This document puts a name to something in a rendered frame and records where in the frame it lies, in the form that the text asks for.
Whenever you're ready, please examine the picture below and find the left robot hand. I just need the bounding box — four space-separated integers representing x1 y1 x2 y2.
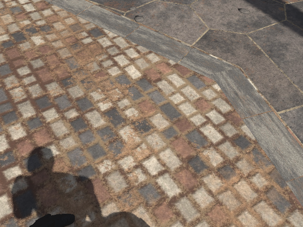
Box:
29 214 75 227

